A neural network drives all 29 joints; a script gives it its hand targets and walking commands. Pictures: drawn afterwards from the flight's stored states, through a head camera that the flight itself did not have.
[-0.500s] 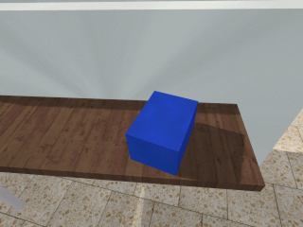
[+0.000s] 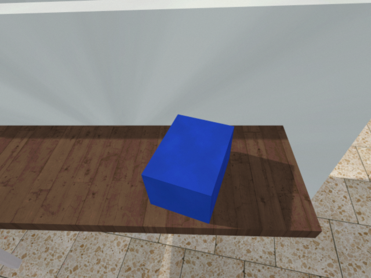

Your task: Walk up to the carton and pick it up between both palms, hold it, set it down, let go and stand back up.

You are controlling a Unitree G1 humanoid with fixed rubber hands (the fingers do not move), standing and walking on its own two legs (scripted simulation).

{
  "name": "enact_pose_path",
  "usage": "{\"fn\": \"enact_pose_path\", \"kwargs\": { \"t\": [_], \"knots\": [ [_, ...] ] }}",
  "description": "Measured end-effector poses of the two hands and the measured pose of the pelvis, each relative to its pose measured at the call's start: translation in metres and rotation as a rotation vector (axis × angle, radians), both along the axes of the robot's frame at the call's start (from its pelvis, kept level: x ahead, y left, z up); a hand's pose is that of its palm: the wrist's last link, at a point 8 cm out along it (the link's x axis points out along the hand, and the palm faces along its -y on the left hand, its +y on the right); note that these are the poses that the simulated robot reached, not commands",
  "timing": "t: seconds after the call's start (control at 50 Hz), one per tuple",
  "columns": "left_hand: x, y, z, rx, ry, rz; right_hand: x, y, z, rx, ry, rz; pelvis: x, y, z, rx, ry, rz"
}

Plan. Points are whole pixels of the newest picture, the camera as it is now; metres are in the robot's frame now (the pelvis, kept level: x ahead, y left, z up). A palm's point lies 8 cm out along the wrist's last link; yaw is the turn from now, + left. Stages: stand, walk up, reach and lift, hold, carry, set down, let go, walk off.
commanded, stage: walk up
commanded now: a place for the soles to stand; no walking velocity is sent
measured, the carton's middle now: (192, 165) +0.44 +0.03 -0.05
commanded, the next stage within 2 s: reach and lift in 1.12 s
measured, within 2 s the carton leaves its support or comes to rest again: neither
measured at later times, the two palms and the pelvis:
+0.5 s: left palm out of the picture +0.09 +0.31 -0.09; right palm out of the picture +0.06 -0.31 -0.11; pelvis -0.01 +0.00 +0.01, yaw +0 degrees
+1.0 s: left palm out of the picture +0.10 +0.32 -0.09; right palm out of the picture +0.06 -0.30 -0.11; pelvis -0.01 +0.00 +0.01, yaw +0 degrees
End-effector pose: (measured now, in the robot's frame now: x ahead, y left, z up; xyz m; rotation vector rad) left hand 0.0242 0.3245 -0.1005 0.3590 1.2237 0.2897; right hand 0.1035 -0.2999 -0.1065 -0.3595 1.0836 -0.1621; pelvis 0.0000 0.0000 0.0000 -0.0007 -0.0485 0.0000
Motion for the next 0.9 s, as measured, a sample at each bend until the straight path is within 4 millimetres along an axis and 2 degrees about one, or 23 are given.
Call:
{"fn": "enact_pose_path", "kwargs": {
  "t": [0.12, 0.26, 0.48, 0.72, 0.9],
  "knots": [
    [0.041, -0.007, 0.008, 0.012, -0.067, -0.058, -0.020, -0.008, -0.005, 0.006, 0.042, -0.028, -0.006, -0.005, 0.001, 0.007, 0.019, 0.000],
    [0.079, -0.006, 0.009, -0.016, -0.147, -0.081, -0.041, -0.002, -0.004, -0.003, 0.068, -0.053, -0.012, 0.001, 0.001, -0.001, 0.033, 0.000],
    [0.071, -0.011, 0.012, -0.015, -0.099, -0.080, -0.040, -0.007, -0.001, 0.004, 0.076, -0.046, -0.013, -0.004, 0.007, 0.006, 0.056, 0.001],
    [0.076, -0.009, 0.011, -0.020, -0.084, -0.077, -0.033, -0.005, 0.000, 0.002, 0.088, -0.045, -0.006, -0.003, 0.008, 0.004, 0.072, 0.001],
    [0.073, -0.007, 0.010, -0.017, -0.099, -0.077, -0.037, -0.003, 0.001, 0.000, 0.081, -0.047, -0.011, 0.000, 0.007, 0.000, 0.059, 0.001]
  ]
}}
